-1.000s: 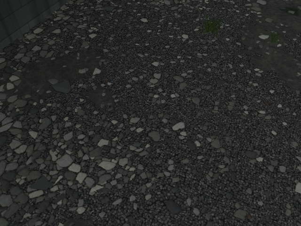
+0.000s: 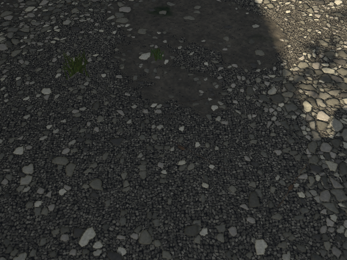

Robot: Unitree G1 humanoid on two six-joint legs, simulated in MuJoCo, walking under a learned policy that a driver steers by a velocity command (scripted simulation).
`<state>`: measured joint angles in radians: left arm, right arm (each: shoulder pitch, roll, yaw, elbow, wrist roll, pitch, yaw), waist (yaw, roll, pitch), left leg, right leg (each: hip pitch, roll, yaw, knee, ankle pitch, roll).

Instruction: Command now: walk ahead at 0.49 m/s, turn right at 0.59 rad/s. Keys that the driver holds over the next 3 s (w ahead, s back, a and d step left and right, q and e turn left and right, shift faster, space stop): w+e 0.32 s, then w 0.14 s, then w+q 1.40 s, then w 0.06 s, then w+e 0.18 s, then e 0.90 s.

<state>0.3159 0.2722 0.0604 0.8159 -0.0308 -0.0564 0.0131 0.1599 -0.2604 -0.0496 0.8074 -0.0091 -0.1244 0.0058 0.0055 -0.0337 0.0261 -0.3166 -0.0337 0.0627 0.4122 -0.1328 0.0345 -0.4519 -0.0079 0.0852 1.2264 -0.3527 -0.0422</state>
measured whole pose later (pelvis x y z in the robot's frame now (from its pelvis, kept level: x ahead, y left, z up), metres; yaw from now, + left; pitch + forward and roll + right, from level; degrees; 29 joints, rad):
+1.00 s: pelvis +0.55 -0.11 -0.03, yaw -3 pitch +3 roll +0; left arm 0.32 0.27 0.06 0.82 0.00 -0.06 0.02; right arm 0.11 -0.27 -0.06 0.70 0.02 -0.07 0.06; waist 0.02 0.01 0.04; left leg -0.54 -0.05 0.06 0.64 -0.16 0.12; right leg -0.10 -0.02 -0.10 0.91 -0.51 0.01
